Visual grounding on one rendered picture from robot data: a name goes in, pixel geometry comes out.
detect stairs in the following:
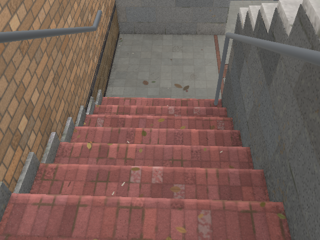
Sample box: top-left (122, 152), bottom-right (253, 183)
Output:
top-left (0, 97), bottom-right (292, 240)

